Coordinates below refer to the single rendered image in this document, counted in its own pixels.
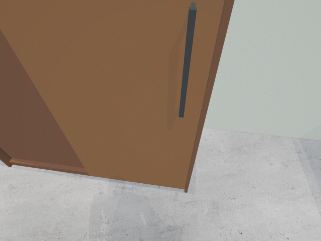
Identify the handle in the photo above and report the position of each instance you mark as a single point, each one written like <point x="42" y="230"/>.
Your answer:
<point x="187" y="57"/>

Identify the wardrobe door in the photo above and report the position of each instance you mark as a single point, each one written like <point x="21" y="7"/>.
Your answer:
<point x="28" y="129"/>
<point x="110" y="72"/>

